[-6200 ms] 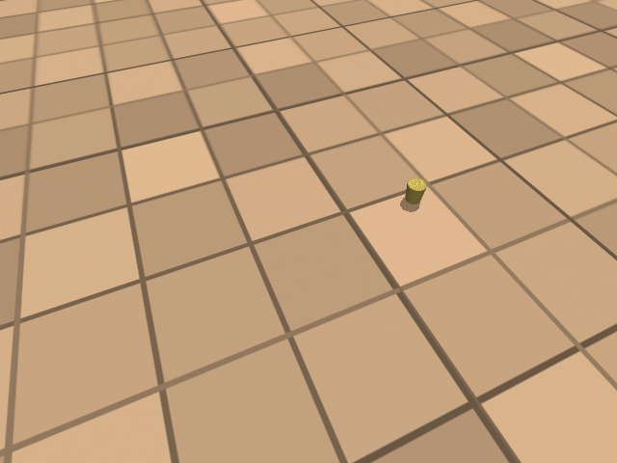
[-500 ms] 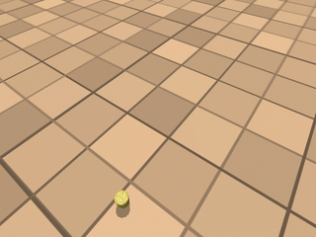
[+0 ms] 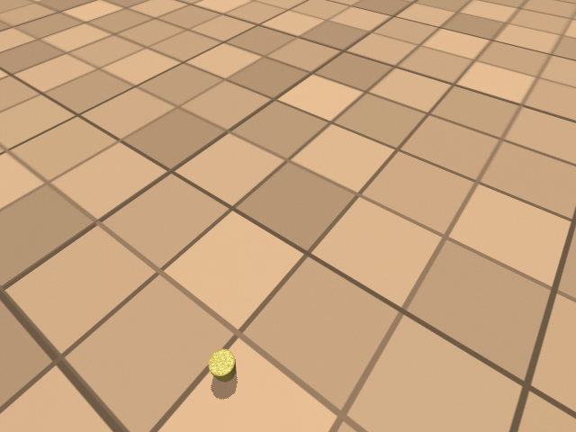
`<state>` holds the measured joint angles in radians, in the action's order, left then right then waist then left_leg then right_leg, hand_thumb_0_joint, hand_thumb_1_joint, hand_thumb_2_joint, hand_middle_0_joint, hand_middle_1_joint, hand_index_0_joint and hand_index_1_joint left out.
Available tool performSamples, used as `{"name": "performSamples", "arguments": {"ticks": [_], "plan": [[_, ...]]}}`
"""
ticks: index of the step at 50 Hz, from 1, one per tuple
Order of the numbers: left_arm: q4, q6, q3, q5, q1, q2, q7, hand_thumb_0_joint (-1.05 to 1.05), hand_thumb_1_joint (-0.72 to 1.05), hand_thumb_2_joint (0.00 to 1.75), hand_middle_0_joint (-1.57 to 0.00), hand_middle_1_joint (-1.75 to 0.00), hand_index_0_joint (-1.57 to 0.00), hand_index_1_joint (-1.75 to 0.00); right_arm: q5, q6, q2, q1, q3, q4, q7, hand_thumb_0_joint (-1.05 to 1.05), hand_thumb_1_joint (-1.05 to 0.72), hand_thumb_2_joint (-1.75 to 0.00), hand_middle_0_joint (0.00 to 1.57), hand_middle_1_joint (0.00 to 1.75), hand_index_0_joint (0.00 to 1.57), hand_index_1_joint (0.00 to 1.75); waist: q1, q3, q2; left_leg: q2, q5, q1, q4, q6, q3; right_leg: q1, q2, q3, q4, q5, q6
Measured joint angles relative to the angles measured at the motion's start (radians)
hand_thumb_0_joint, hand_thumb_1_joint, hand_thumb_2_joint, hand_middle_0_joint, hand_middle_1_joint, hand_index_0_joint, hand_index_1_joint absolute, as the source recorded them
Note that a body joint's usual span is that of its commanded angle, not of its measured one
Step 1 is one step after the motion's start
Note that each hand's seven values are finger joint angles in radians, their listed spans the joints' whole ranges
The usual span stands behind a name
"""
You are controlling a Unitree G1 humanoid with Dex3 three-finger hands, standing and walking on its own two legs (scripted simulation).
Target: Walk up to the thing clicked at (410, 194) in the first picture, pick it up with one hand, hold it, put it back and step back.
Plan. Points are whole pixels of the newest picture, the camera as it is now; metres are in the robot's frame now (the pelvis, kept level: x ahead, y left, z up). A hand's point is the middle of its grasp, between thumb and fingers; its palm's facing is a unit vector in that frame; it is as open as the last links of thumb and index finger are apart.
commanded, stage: stand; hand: left
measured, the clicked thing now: (223, 366) +0.43 +0.24 -0.74
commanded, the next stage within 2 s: walk up in 0.64 s
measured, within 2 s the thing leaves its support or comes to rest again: neither
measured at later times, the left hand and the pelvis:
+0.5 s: hand out of the picture +0.07 +0.26 -0.16, palm faces -0.01 -0.94 -0.34, open 7.4 cm; pelvis +0.00 +0.00 +0.00, yaw +0 degrees
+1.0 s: hand out of the picture +0.08 +0.31 -0.18, palm faces -0.02 -0.92 -0.39, open 7.4 cm; pelvis -0.06 +0.04 -0.03, yaw +1 degrees
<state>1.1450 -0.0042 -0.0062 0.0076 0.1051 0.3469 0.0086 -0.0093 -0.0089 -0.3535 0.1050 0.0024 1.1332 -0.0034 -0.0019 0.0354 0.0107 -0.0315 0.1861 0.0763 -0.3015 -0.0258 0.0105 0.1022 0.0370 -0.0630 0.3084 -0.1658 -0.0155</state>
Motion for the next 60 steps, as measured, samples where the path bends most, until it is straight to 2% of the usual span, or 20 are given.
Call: {"name": "performSamples", "arguments": {"ticks": [32, 37, 40, 42, 45, 47, 48, 49, 50, 51, 52, 54, 56, 57, 60], "plan": [[-0.006, 0.000, 0.007, -0.001, 0.005, 0.001, -0.001, 0.01, 0.91, 0.90, -0.20, -0.30, -0.20, -0.30, -0.001, -0.001, 0.001, 0.007, 0.002, 0.000, 0.000, 0.00, -0.90, -0.90, 0.20, 0.30, 0.20, 0.30, 0.002, 0.001, -0.003, 0.005, 0.006, 0.007, -0.002, 0.003, -0.002, 0.007, 0.005, -0.002, 0.004, -0.008, -0.004], [-0.068, 0.016, -0.026, -0.022, -0.024, 0.012, -0.008, 0.01, 0.90, 0.90, -0.20, -0.30, -0.20, -0.30, 0.019, 0.024, -0.010, -0.027, -0.017, -0.042, -0.004, 0.00, -0.90, -0.90, 0.21, 0.30, 0.20, 0.30, 0.000, 0.059, -0.003, 0.005, 0.034, 0.082, -0.100, 0.007, -0.007, 0.075, 0.008, -0.003, 0.091, -0.031, 0.001], [-0.106, 0.031, -0.037, -0.021, -0.044, 0.024, -0.011, 0.01, 0.90, 0.90, -0.20, -0.30, -0.20, -0.30, 0.022, 0.040, -0.025, -0.045, -0.031, -0.073, -0.004, 0.00, -0.90, -0.90, 0.21, 0.30, 0.20, 0.30, 0.001, 0.091, 0.001, 0.004, 0.054, 0.139, -0.177, 0.011, -0.014, 0.122, 0.009, -0.007, 0.150, -0.045, 0.005], [-0.130, 0.040, -0.040, -0.016, -0.056, 0.028, -0.012, 0.01, 0.90, 0.90, -0.20, -0.30, -0.20, -0.30, 0.022, 0.051, -0.040, -0.054, -0.041, -0.094, -0.003, 0.00, -0.90, -0.90, 0.21, 0.30, 0.20, 0.30, 0.002, 0.109, 0.006, 0.008, 0.068, 0.189, -0.258, 0.026, -0.018, 0.153, 0.012, -0.008, 0.191, -0.054, 0.007], [-0.165, 0.050, -0.044, 0.000, -0.070, 0.033, -0.014, 0.01, 0.90, 0.90, -0.20, -0.30, -0.20, -0.30, 0.018, 0.068, -0.057, -0.053, -0.057, -0.129, -0.006, 0.00, -0.91, -0.90, 0.20, 0.30, 0.20, 0.30, 0.000, 0.130, -0.007, 0.048, 0.251, 0.266, -0.491, 0.051, -0.033, 0.200, 0.035, 0.007, 0.253, -0.066, 0.007], [-0.187, 0.055, -0.045, 0.012, -0.076, 0.040, -0.017, 0.01, 0.90, 0.90, -0.20, -0.30, -0.20, -0.30, 0.019, 0.070, -0.061, -0.037, -0.065, -0.155, -0.010, 0.00, -0.91, -0.90, 0.20, 0.30, 0.20, 0.30, 0.005, 0.133, -0.020, 0.061, 0.310, 0.279, -0.575, 0.063, -0.040, 0.235, 0.050, 0.016, 0.288, -0.070, 0.003], [-0.198, 0.058, -0.045, 0.015, -0.079, 0.046, -0.020, 0.01, 0.90, 0.90, -0.20, -0.30, -0.20, -0.30, 0.018, 0.067, -0.061, -0.025, -0.068, -0.166, -0.011, 0.00, -0.91, -0.90, 0.20, 0.30, 0.20, 0.30, 0.010, 0.131, -0.029, 0.059, 0.301, 0.268, -0.562, 0.066, -0.039, 0.255, 0.058, 0.020, 0.310, -0.074, -0.005], [-0.209, 0.062, -0.045, 0.016, -0.083, 0.052, -0.021, 0.01, 0.90, 0.90, -0.20, -0.30, -0.20, -0.30, 0.014, 0.061, -0.060, -0.009, -0.071, -0.174, -0.011, 0.00, -0.91, -0.90, 0.20, 0.30, 0.20, 0.30, 0.016, 0.128, -0.036, 0.051, 0.250, 0.243, -0.501, 0.066, -0.036, 0.278, 0.066, 0.022, 0.339, -0.082, -0.014], [-0.222, 0.067, -0.044, 0.013, -0.088, 0.055, -0.022, 0.01, 0.90, 0.90, -0.20, -0.30, -0.20, -0.30, 0.008, 0.054, -0.066, 0.010, -0.073, -0.181, -0.011, 0.00, -0.91, -0.90, 0.20, 0.30, 0.20, 0.30, 0.022, 0.122, -0.032, 0.038, 0.194, 0.214, -0.420, 0.052, -0.042, 0.306, 0.066, 0.018, 0.376, -0.095, -0.011], [-0.233, 0.072, -0.047, 0.008, -0.101, 0.061, -0.024, 0.01, 0.90, 0.90, -0.20, -0.30, -0.20, -0.30, -0.004, 0.047, -0.061, 0.020, -0.079, -0.180, -0.006, 0.00, -0.91, -0.90, 0.20, 0.30, 0.20, 0.30, 0.022, 0.132, -0.043, 0.045, 0.227, 0.214, -0.417, 0.039, -0.041, 0.336, 0.058, 0.048, 0.435, -0.148, 0.003], [-0.243, 0.077, -0.052, 0.005, -0.112, 0.068, -0.028, 0.01, 0.90, 0.90, -0.20, -0.30, -0.20, -0.30, -0.013, 0.047, -0.049, 0.026, -0.079, -0.176, -0.004, 0.00, -0.91, -0.90, 0.20, 0.30, 0.20, 0.30, 0.017, 0.150, -0.061, 0.054, 0.237, 0.219, -0.435, 0.039, -0.033, 0.359, 0.030, 0.102, 0.511, -0.236, 0.017], [-0.251, 0.085, -0.060, 0.004, -0.115, 0.072, -0.040, 0.01, 0.91, 0.90, -0.20, -0.30, -0.20, -0.30, -0.019, 0.052, -0.027, 0.044, -0.069, -0.175, -0.005, 0.00, -0.91, -0.90, 0.20, 0.30, 0.20, 0.30, 0.022, 0.165, -0.071, 0.050, 0.227, 0.227, -0.441, 0.045, -0.035, 0.390, -0.063, 0.188, 0.675, -0.373, 0.033], [-0.250, 0.089, -0.059, 0.000, -0.102, 0.071, -0.045, 0.01, 0.91, 0.90, -0.20, -0.30, -0.20, -0.30, -0.024, 0.057, -0.006, 0.060, -0.062, -0.176, 0.003, 0.00, -0.90, -0.90, 0.20, 0.30, 0.20, 0.30, 0.026, 0.161, -0.074, 0.042, 0.197, 0.226, -0.406, 0.047, -0.034, 0.413, -0.132, 0.220, 0.820, -0.392, 0.037], [-0.252, 0.089, -0.059, -0.002, -0.091, 0.069, -0.044, 0.01, 0.91, 0.90, -0.20, -0.30, -0.20, -0.30, -0.025, 0.058, 0.000, 0.065, -0.060, -0.180, 0.009, 0.00, -0.90, -0.90, 0.21, 0.30, 0.20, 0.30, 0.024, 0.159, -0.072, 0.037, 0.181, 0.225, -0.386, 0.049, -0.030, 0.417, -0.149, 0.219, 0.870, -0.383, 0.033], [-0.261, 0.087, -0.059, 0.002, -0.050, 0.056, -0.034, 0.01, 0.91, 0.90, -0.20, -0.30, -0.20, -0.30, -0.022, 0.049, 0.008, 0.068, -0.061, -0.205, 0.024, 0.00, -0.90, -0.90, 0.21, 0.30, 0.20, 0.30, 0.021, 0.165, -0.057, 0.023, 0.145, 0.225, -0.344, 0.053, -0.016, 0.384, -0.156, 0.201, 0.902, -0.369, 0.011]]}}
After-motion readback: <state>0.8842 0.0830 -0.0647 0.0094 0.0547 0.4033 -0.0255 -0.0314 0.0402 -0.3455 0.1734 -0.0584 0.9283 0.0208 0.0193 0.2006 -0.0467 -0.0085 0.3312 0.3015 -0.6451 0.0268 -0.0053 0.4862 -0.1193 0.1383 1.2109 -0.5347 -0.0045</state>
